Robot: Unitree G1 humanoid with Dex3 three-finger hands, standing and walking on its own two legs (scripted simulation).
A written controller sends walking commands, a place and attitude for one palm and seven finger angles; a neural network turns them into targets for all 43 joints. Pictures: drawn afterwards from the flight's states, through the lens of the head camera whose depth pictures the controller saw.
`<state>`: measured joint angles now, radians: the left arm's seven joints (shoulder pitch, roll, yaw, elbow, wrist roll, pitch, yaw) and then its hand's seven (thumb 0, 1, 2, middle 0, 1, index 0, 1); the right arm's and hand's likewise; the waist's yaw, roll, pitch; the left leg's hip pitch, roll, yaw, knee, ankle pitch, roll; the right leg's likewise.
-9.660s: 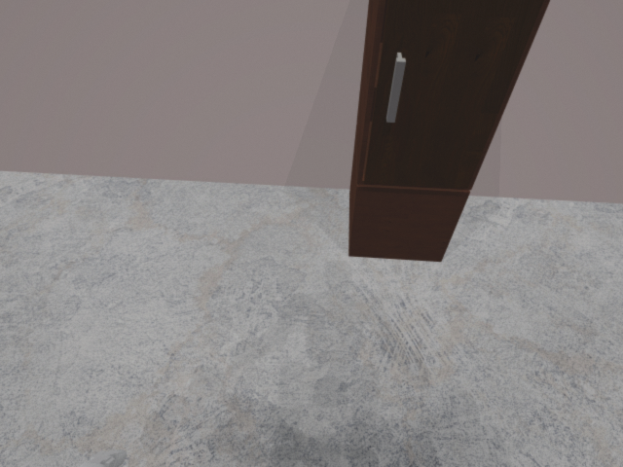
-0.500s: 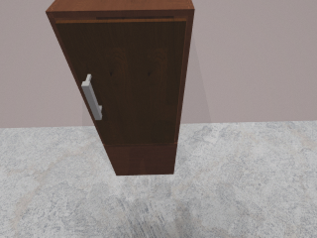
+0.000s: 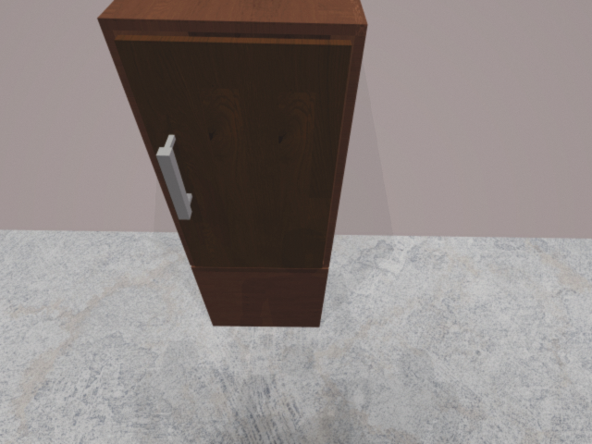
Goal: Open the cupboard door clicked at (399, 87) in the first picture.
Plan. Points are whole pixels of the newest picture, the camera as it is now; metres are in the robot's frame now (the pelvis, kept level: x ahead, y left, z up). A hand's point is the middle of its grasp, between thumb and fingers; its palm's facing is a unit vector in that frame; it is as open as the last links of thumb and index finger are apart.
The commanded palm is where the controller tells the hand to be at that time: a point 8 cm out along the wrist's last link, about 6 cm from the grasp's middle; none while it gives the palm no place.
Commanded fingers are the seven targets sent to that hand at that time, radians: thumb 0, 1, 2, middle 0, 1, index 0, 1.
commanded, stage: look again from close up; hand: left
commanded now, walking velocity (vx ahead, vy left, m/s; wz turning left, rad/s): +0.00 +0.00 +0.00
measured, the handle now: (178, 178) +0.55 +0.27 +0.00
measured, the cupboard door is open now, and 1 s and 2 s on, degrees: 0 0 0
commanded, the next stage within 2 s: raise the hand with hooked fingers in 0.38 s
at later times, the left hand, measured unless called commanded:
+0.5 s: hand out of the picture -0.01 +0.17 -0.18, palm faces +0.04 -0.98 -0.19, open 7.3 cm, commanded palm +0.08 +0.23 -0.07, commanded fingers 0.00 0.85 0.88 -0.20 -0.33 -0.20 -0.33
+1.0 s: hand out of the picture +0.12 +0.20 -0.06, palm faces +0.14 -0.99 -0.04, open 9.2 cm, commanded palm +0.11 +0.25 -0.04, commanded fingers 0.00 0.27 0.63 -0.25 -0.70 -0.25 -0.70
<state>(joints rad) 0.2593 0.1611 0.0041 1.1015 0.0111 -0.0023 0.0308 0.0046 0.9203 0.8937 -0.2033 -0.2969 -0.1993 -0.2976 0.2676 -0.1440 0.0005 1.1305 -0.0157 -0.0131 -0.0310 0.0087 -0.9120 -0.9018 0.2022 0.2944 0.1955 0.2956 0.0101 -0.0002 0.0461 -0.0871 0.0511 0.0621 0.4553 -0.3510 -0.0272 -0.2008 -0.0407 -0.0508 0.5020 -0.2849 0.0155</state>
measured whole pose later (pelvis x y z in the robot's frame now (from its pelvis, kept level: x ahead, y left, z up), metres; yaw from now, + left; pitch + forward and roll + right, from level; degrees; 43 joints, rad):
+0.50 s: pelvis -0.01 +0.00 +0.00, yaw +0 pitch -1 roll +0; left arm 0.27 0.15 0.00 1.11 0.01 -0.01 0.04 0.01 0.92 0.89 -0.20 -0.30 -0.20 -0.30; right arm 0.29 -0.12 0.00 1.14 -0.01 -0.01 -0.03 0.01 -0.91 -0.90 0.20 0.29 0.20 0.30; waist 0.01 0.00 0.05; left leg -0.11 0.05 0.06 0.46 -0.33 -0.03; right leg -0.21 -0.04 -0.05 0.48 -0.25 0.02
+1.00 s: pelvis -0.07 -0.01 -0.10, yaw +3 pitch +13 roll +0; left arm 0.41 0.20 0.19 0.04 -0.25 -0.43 -0.27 0.01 0.49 0.72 -0.24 -0.56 -0.23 -0.56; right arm 0.15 -0.26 -0.04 0.42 0.01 -0.25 -0.03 0.01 -0.91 -0.90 0.20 0.29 0.19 0.30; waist 0.05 -0.02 -0.11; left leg -0.85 0.06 -0.02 1.21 -0.58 -0.04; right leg -0.92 -0.07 -0.08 1.17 -0.48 -0.01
